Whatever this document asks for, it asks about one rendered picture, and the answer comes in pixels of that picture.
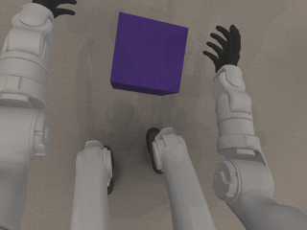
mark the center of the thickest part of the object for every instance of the left robot hand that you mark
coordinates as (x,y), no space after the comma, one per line
(52,6)

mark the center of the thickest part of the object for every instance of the robot right foot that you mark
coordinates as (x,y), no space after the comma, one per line
(150,136)

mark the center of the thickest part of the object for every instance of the robot right thigh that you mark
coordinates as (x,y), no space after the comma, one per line
(189,208)

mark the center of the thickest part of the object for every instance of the robot right forearm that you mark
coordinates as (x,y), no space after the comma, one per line
(237,139)

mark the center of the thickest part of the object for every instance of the robot left forearm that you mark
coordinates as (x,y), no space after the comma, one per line
(26,56)

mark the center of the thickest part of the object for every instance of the carton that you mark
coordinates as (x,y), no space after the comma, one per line
(148,55)

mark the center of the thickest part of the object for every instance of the robot right upper arm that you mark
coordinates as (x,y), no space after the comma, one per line
(247,188)

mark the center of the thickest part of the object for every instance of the right robot hand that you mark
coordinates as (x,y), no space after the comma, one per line
(230,54)

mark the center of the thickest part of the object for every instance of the robot left upper arm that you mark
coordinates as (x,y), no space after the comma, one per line
(24,136)

